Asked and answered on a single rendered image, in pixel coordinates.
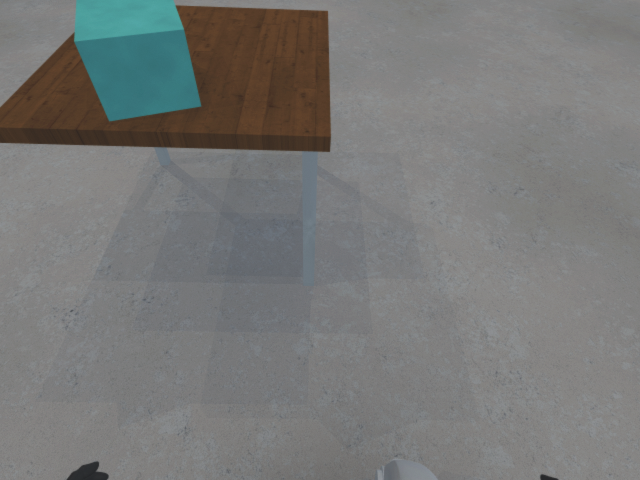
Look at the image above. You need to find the table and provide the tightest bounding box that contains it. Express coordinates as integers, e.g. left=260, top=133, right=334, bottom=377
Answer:
left=0, top=5, right=331, bottom=286

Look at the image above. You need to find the right robot thigh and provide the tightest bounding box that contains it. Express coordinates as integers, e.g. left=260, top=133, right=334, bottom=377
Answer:
left=375, top=460, right=438, bottom=480

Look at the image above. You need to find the carton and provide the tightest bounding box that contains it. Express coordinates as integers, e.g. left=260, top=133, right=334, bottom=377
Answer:
left=74, top=0, right=201, bottom=121

